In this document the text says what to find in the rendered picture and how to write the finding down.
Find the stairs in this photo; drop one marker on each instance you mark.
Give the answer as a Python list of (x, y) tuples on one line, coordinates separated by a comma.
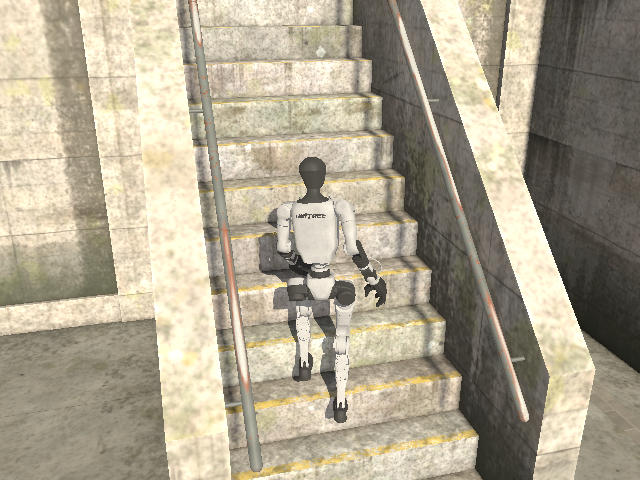
[(287, 81)]

